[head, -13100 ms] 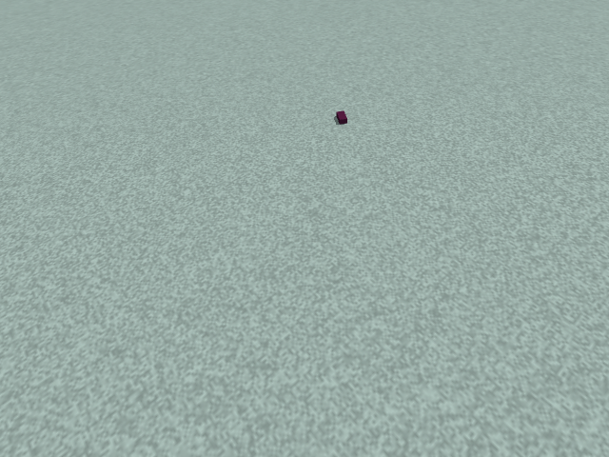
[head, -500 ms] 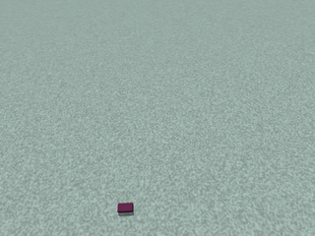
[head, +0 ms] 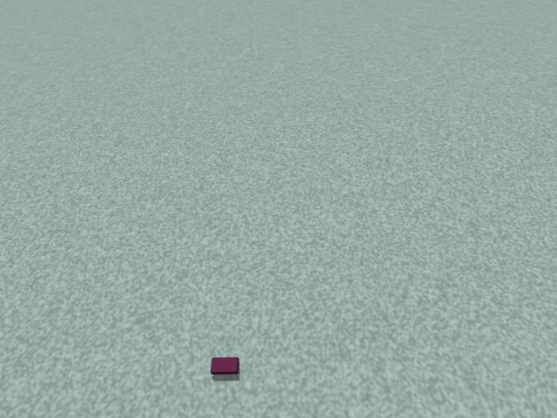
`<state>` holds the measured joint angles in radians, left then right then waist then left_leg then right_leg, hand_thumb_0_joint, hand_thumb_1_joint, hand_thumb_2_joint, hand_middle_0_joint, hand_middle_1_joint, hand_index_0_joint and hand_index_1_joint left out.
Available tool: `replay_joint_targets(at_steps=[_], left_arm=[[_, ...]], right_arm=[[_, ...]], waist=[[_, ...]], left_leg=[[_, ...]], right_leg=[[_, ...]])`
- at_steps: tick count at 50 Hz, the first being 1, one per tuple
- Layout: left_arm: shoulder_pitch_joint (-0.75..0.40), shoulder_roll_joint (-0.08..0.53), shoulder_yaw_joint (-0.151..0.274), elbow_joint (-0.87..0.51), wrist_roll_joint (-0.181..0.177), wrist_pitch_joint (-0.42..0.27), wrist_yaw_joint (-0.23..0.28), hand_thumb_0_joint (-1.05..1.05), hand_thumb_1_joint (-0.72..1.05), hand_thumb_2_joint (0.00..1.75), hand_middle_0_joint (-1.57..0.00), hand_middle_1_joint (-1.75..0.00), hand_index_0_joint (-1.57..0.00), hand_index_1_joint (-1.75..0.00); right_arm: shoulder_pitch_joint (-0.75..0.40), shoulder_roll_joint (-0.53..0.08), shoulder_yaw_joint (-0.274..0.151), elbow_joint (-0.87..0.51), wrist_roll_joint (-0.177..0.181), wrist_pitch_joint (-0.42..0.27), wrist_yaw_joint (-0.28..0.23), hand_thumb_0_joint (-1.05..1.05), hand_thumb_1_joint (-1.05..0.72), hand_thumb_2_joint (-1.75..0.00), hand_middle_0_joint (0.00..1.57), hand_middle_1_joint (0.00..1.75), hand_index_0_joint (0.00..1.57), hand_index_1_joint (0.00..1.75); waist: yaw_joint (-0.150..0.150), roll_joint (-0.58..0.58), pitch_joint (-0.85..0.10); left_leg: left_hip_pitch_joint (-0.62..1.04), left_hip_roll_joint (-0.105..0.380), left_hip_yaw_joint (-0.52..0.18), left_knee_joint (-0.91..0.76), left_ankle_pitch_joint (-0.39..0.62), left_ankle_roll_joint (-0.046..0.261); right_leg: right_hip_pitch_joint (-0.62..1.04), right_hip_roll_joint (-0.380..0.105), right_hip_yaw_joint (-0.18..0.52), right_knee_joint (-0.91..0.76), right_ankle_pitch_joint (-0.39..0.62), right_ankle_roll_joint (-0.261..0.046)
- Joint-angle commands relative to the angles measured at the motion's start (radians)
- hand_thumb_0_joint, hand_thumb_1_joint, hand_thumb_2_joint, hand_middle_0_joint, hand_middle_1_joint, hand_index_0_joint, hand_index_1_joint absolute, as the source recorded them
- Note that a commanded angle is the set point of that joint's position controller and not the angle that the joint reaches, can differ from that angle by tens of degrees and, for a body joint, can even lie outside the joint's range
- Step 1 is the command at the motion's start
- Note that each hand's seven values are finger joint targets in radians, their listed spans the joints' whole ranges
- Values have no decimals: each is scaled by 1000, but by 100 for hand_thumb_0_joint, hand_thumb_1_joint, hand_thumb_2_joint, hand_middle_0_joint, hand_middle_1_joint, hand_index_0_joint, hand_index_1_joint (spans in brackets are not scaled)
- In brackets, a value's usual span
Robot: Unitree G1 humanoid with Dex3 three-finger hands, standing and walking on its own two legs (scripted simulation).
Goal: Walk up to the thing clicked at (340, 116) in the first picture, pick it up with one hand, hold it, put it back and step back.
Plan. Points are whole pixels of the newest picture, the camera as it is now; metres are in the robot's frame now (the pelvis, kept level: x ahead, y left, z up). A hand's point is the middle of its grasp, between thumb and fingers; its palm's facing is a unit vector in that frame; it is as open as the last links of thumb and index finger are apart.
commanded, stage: walk up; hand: left
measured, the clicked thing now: (225, 365) +0.43 +0.26 -0.75
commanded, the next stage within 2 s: stand in 1.30 s
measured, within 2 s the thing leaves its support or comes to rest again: neither
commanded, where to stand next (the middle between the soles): +0.05 +0.02 m, yaw +0 degrees
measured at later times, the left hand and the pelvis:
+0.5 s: hand out of the picture +0.06 +0.27 -0.16, palm faces +0.05 -0.94 -0.34, open 7.4 cm; pelvis +0.00 +0.00 +0.00, yaw +2 degrees
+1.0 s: hand out of the picture +0.06 +0.25 -0.14, palm faces +0.04 -0.94 -0.33, open 7.4 cm; pelvis -0.02 +0.00 +0.01, yaw +2 degrees
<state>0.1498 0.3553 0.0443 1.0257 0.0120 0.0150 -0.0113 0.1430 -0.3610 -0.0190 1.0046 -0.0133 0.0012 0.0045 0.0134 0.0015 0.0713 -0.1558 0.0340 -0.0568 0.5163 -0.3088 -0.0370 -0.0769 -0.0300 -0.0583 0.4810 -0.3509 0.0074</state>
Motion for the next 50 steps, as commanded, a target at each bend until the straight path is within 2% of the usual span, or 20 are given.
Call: replay_joint_targets(at_steps=[1,6,10,12,13,15,16,17,18,19,20,21,23,25,27,28,30,32,35,50], left_arm=[[-39,232,55,-83,-3,-20,16,0,90,90,-20,-30,-20,-30],[-29,213,48,-87,-2,-24,12,0,90,90,-20,-30,-20,-30],[26,253,61,-69,-3,-31,15,0,90,90,-20,-30,-20,-30],[20,278,69,-81,2,-31,16,0,90,90,-20,-30,-20,-30],[8,280,68,-90,5,-32,16,0,90,90,-20,-30,-20,-30],[-26,278,65,-111,18,-33,13,0,90,90,-20,-30,-20,-30],[-74,251,55,-106,17,-26,15,0,90,90,-20,-30,-20,-30],[-90,240,52,-116,8,-23,15,0,90,90,-20,-30,-20,-30],[-84,203,42,-121,-7,-20,18,0,90,90,-20,-30,-20,-30],[-83,180,36,-119,-14,-13,18,0,90,90,-20,-30,-20,-30],[-63,179,37,-104,-18,-6,21,0,90,90,-20,-30,-20,-30],[-53,181,33,-98,-18,-7,22,0,90,90,-20,-30,-20,-30],[0,171,25,-66,-18,-15,19,0,90,90,-20,-30,-20,-30],[49,212,34,-33,-12,-34,20,0,90,90,-20,-30,-20,-30],[27,242,40,-28,-12,-42,27,0,90,90,-20,-30,-20,-30],[-25,255,35,-39,-9,-40,24,0,90,90,-20,-30,-20,-30],[-80,236,30,-48,-5,-33,20,0,90,90,-20,-30,-20,-30],[-61,214,25,-27,-7,-31,21,0,90,90,-20,-30,-20,-30],[-64,211,25,-14,-9,-36,21,0,90,90,-20,-30,-20,-30],[-75,203,24,32,-1,-36,14,0,90,90,-20,-30,-20,-30]], right_arm=[[2,-217,-57,-65,0,-27,-18,0,-90,-90,20,30,20,30],[-14,-239,-59,-75,2,-29,-20,0,-90,-90,20,30,20,30],[-58,-202,-49,-99,6,-25,-20,0,-90,-90,20,30,20,30],[-61,-183,-42,-103,5,-20,-19,0,-90,-90,20,30,20,30],[-58,-180,-43,-103,2,-18,-19,0,-90,-90,20,30,20,30],[-29,-177,-44,-97,-3,-20,-12,0,-90,-90,20,30,20,30],[-17,-168,-42,-72,-1,-24,-12,0,-90,-90,20,30,20,30],[25,-195,-52,-56,-3,-33,-11,0,-90,-90,20,30,20,30],[43,-227,-64,-46,-4,-39,-13,0,-90,-90,20,30,20,30],[61,-256,-68,-46,-1,-42,-19,0,-90,-90,20,30,20,30],[48,-276,-66,-44,3,-44,-23,0,-90,-90,20,30,20,30],[6,-279,-66,-46,0,-43,-24,0,-90,-90,20,30,20,30],[-89,-252,-62,-62,-7,-33,-26,0,-90,-90,20,30,20,30],[-108,-213,-48,-74,5,-29,-27,0,-90,-90,20,30,20,30],[-80,-181,-39,-65,14,-22,-23,0,-90,-90,20,30,20,30],[-63,-170,-41,-52,18,-14,-20,0,-90,-90,20,30,20,30],[-60,-179,-47,-24,5,-12,-16,0,-90,-90,20,30,20,30],[-79,-192,-47,-19,7,-18,-13,0,-90,-90,20,30,20,30],[-77,-178,-36,-6,9,-21,-11,0,-90,-90,20,30,20,30],[-117,-186,-33,34,0,-30,-10,0,-90,-90,20,30,20,30]], waist=[[-10,-13,-67],[2,67,-75],[28,-21,-87],[29,-62,-64],[23,-98,-48],[2,-148,-9],[-20,-117,11],[-36,-53,-16],[-33,1,-55],[-39,35,-91],[-25,76,-92],[-12,127,-80],[30,160,-81],[37,83,-148],[18,38,-162],[-7,24,-150],[-19,-29,-96],[-7,-49,-97],[-6,-59,-110],[1,18,-70]], left_leg=[[17,50,-17,-36,426,106],[8,103,-105,-71,415,142],[-98,8,12,63,363,94],[-157,-37,69,119,198,67],[-169,-42,72,142,16,67],[-164,-24,69,102,-189,76],[-69,-3,41,-34,-78,68],[54,40,-21,-99,347,82],[123,125,-121,-109,583,131],[135,207,-225,-138,649,199],[102,261,-293,-151,625,258],[75,276,-292,-168,601,273],[50,213,-170,-153,496,210],[35,83,-16,-17,505,108],[-24,25,18,-1,380,66],[9,5,33,-43,228,59],[77,40,-4,-107,240,65],[90,69,-27,-99,362,86],[95,69,-9,-120,411,77],[55,79,-22,-229,251,61]], right_leg=[[-22,-65,34,-10,347,-65],[-24,-44,30,10,273,-49],[93,-107,102,-60,377,-91],[105,-195,160,-87,416,-158],[81,-232,182,-94,445,-184],[14,-259,177,-104,397,-195],[-71,-224,123,-69,463,-156],[-136,-143,51,7,427,-88],[-165,-60,-10,110,373,-31],[-167,-11,0,165,234,-4],[-146,9,39,162,-4,-14],[-135,3,48,152,-160,-26],[-86,-24,56,23,-80,-37],[49,-84,103,-101,381,-45],[107,-147,163,-100,572,-77],[29,-173,168,-108,465,-102],[-69,-132,138,-130,307,-74],[-51,-88,89,-132,353,-39],[-10,-92,96,-139,411,-34],[-15,-84,105,-208,247,-27]])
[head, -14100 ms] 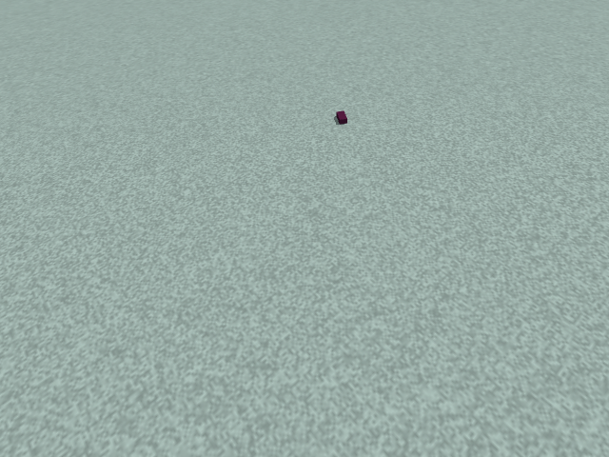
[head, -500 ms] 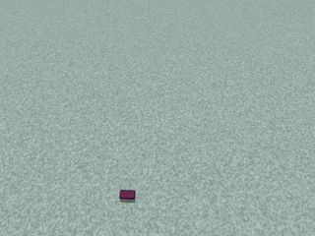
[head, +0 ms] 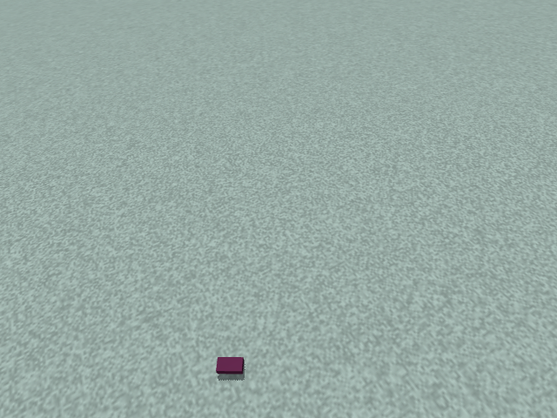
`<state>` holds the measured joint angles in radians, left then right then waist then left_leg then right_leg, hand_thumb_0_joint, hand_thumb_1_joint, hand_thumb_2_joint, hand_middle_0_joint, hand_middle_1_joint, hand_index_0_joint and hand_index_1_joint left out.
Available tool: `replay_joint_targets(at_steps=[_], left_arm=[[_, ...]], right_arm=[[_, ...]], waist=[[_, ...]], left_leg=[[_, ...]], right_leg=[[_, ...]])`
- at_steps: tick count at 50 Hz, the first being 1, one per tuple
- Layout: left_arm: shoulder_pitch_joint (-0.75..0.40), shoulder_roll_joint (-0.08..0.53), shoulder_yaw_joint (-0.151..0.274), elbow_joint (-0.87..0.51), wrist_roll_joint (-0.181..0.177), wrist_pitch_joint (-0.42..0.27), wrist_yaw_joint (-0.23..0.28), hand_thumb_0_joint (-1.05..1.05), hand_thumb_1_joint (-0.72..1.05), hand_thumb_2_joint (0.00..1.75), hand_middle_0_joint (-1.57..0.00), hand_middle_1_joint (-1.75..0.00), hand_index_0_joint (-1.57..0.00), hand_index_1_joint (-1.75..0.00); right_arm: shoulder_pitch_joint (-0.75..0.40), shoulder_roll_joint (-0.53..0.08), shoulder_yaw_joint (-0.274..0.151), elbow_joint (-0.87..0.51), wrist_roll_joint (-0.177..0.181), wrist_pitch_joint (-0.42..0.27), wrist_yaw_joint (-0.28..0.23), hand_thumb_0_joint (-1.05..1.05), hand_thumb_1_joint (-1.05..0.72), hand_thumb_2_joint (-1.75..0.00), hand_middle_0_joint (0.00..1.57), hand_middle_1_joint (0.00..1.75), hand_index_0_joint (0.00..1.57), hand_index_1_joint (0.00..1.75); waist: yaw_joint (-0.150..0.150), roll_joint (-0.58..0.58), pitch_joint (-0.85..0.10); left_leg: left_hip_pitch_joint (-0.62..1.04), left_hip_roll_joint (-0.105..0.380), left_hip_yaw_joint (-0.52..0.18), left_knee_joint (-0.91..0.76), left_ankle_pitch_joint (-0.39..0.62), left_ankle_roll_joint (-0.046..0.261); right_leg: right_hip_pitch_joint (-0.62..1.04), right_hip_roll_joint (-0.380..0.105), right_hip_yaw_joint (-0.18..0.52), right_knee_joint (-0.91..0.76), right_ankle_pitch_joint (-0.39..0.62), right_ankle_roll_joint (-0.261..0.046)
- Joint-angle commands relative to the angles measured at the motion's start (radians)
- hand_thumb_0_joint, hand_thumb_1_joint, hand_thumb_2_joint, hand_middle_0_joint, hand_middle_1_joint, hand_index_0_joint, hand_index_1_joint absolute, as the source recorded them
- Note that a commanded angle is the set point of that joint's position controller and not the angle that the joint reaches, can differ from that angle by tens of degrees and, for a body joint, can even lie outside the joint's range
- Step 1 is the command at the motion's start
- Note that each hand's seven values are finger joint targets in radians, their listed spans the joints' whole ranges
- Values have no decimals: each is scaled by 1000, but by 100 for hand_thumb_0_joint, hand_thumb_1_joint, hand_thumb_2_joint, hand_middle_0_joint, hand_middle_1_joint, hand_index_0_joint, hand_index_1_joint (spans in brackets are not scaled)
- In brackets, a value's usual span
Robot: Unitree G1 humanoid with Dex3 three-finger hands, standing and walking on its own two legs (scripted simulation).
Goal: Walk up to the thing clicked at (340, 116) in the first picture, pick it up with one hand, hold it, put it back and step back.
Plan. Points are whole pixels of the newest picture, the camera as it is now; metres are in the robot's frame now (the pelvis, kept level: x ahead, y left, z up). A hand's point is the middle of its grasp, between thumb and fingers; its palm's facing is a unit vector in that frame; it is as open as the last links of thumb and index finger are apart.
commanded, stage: walk up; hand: left
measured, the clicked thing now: (230, 365) +0.46 +0.24 -0.77
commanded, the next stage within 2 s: stand in 0.30 s
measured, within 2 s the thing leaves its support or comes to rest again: neither
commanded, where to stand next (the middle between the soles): +0.06 +0.02 m, yaw -2 degrees
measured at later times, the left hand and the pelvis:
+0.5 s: hand out of the picture +0.06 +0.25 -0.16, palm faces -0.03 -0.94 -0.33, open 7.4 cm; pelvis -0.01 +0.00 +0.00, yaw -1 degrees
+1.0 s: hand out of the picture +0.06 +0.25 -0.16, palm faces -0.05 -0.94 -0.34, open 7.4 cm; pelvis -0.01 +0.00 +0.00, yaw -1 degrees
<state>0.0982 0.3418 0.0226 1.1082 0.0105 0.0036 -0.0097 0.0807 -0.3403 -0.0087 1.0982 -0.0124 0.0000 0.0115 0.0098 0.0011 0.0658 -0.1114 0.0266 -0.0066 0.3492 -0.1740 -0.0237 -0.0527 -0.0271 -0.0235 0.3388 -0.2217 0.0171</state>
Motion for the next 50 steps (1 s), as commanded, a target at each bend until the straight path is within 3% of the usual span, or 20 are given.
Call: replay_joint_targets(at_steps=[1,13,18,34,50], left_arm=[[-27,219,45,-48,2,-25,12,0,90,90,-20,-30,-20,-30],[-33,216,44,-42,4,-26,10,0,90,90,-20,-30,-20,-30],[-14,221,33,-44,-1,-35,14,0,90,90,-20,-30,-20,-30],[-3,228,18,-48,-2,-36,17,0,90,90,-20,-30,-20,-30],[4,230,15,-50,1,-37,15,0,90,90,-20,-30,-20,-30]], right_arm=[[-55,-204,-44,-60,-1,-29,-16,0,-90,-90,20,30,20,30],[-16,-206,-48,-41,-3,-30,-17,0,-90,-90,20,30,20,30],[2,-211,-42,-37,0,-33,-17,0,-90,-90,20,30,20,30],[2,-215,-30,-30,6,-33,-15,0,-90,-90,20,30,20,30],[2,-223,-32,-30,4,-27,-12,0,-90,-90,20,30,20,30]], waist=[[2,12,-61],[-11,3,-66],[-11,-12,-68],[-11,-1,-91],[-11,-1,-72]], left_leg=[[5,85,-73,-62,104,48],[-12,83,-77,-67,54,47],[10,106,-80,-65,143,39],[26,110,-71,-61,178,36],[15,107,-70,-69,93,39]], right_leg=[[-40,-88,72,-70,113,-35],[-50,-89,85,-77,71,-41],[-56,-108,92,-75,123,-37],[-51,-109,91,-66,165,-35],[-74,-104,90,-86,89,-36]])
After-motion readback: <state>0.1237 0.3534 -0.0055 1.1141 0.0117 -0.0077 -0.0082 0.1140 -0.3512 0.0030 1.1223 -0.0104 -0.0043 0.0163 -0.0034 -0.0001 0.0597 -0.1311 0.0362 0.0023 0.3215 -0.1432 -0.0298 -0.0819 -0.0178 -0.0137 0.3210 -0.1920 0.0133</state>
